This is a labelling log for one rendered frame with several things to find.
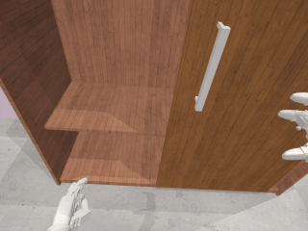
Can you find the handle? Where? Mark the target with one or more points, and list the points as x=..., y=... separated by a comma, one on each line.
x=223, y=33

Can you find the robot left hand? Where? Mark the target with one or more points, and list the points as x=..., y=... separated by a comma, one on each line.
x=68, y=205

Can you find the robot right hand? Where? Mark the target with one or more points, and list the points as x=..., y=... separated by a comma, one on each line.
x=301, y=118

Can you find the wardrobe door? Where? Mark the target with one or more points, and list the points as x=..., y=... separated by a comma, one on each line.
x=237, y=141
x=290, y=172

